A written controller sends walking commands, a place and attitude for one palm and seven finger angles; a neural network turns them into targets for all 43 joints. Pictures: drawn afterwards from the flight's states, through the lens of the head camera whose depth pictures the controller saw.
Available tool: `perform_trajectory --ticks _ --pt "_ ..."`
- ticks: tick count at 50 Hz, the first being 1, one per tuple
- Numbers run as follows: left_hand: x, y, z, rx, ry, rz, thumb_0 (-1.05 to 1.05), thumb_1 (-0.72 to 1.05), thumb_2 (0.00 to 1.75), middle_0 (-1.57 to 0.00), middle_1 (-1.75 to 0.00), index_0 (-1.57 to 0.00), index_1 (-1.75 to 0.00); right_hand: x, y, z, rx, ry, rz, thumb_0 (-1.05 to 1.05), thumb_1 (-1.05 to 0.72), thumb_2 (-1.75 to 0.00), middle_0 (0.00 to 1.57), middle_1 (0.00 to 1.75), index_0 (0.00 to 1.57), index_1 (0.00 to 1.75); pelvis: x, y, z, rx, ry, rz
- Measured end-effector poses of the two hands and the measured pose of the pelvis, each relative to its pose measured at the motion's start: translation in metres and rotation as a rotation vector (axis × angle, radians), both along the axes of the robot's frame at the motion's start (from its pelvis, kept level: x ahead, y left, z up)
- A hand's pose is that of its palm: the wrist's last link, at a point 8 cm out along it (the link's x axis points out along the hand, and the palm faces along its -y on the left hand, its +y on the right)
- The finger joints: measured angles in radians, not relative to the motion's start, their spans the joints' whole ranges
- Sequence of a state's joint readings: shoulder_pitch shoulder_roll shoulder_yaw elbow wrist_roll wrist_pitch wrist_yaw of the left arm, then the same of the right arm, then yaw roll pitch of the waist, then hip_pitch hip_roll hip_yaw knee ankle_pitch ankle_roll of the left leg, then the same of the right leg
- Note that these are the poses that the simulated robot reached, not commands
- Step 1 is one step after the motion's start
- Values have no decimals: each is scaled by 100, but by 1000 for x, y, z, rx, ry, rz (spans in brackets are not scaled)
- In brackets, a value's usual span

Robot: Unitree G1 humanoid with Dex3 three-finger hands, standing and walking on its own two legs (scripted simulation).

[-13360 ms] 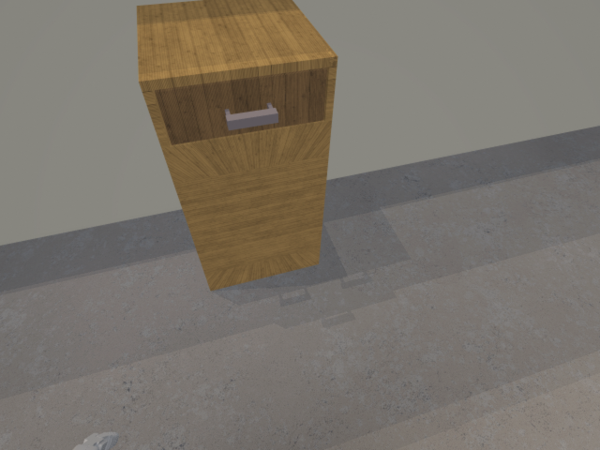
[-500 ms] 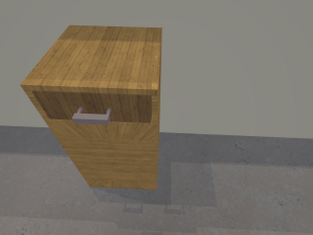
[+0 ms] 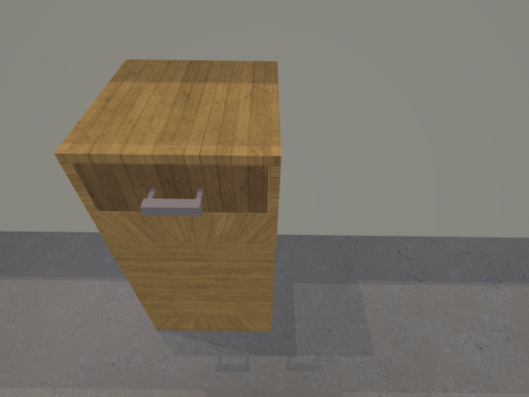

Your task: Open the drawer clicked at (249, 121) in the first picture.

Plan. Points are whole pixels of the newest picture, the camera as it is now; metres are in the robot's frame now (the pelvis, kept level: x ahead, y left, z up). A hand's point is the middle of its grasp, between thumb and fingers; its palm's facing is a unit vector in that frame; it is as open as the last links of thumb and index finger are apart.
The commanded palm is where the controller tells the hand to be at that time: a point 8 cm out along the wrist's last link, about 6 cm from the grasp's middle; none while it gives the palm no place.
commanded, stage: look again from close up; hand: left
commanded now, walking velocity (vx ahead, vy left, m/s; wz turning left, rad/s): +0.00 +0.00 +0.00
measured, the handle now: (174, 200) +0.49 +0.23 -0.01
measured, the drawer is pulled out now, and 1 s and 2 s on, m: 0.00 0.00 0.00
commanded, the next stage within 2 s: raise the hand with hooked fingers in 0.18 s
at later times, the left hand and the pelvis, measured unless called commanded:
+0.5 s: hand (127, 361) +0.19 +0.23 -0.05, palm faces -0.08 -0.50 -0.86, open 7.6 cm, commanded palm +0.13 +0.24 -0.03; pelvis -0.01 +0.01 -0.02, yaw -1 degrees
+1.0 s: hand (130, 335) +0.21 +0.22 -0.01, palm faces +0.02 -0.10 -1.00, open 10.3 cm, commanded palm +0.18 +0.22 +0.04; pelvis -0.01 -0.04 -0.03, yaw +1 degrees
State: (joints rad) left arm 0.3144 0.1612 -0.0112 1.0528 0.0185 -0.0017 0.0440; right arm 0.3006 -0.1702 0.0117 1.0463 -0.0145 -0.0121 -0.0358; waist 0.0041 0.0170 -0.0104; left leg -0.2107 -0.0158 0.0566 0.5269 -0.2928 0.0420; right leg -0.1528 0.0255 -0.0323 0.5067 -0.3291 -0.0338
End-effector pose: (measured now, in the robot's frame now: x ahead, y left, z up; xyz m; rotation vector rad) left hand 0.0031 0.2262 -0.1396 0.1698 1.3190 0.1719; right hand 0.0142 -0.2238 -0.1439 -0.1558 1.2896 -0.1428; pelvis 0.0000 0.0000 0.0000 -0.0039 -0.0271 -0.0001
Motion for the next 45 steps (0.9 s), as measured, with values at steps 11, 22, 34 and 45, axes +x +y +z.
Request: perform_trajectory --ticks 11,22,34,45 --pt "-2 14 4 -10 48 -28 1 91 90 -20 -30 -20 -30 -33 25 0 36 99 -12 1 -91 -90 20 30 20 30 0 15 4 14 25 -11" --pt "120 27 98 435 -514 -436 3 88 88 -21 -33 -21 -33 30 -1 12 -59 -263 2 3 -92 -90 21 30 20 30 -4 17 -8 27 92 3" --pt "144 -17 135 1031 -806 -961 1 64 78 -22 -47 -22 -47 204 -25 63 -46 -649 219 2 -91 -90 20 30 20 29 -17 -7 -37 40 215 -48" --pt "154 6 163 1212 -765 -825 0 36 67 -26 -64 -26 -64 233 13 43 43 -607 339 1 -90 -90 20 30 20 30 -18 -34 -44 12 181 38"
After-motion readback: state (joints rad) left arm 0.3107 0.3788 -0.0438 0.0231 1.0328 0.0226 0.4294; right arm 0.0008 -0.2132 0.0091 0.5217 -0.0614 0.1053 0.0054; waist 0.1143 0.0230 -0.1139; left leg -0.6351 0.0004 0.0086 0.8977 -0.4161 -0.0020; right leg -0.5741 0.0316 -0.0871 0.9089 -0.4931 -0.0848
